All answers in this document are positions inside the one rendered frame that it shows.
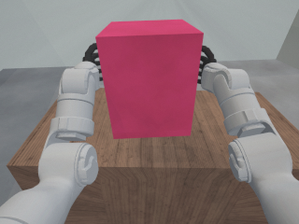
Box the left robot upper arm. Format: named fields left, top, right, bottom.
left=0, top=142, right=99, bottom=224

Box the left robot hand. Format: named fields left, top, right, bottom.
left=82, top=43, right=103, bottom=81

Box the right robot hand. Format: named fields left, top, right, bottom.
left=197, top=46, right=217, bottom=84

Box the robot right forearm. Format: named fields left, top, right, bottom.
left=201, top=63, right=292, bottom=168

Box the pedestal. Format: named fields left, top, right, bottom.
left=7, top=88, right=299, bottom=224

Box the carton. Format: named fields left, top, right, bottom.
left=95, top=19, right=204, bottom=139

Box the robot left forearm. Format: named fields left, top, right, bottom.
left=38, top=61, right=100, bottom=178

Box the right robot upper arm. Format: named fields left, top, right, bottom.
left=228, top=132, right=299, bottom=224

